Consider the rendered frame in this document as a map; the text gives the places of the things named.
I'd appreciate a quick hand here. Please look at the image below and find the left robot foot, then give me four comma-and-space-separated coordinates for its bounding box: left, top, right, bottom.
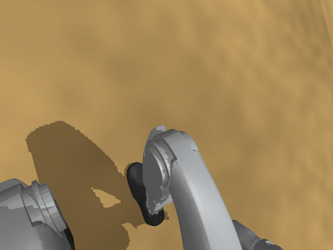
64, 221, 75, 250

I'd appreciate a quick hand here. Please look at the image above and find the right robot hand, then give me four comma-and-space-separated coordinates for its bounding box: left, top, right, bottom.
232, 220, 261, 250

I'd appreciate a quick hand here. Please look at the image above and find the right robot arm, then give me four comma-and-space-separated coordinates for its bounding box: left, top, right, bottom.
253, 239, 283, 250

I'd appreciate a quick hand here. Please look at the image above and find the right robot foot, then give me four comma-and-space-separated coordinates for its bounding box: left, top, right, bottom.
126, 162, 164, 226

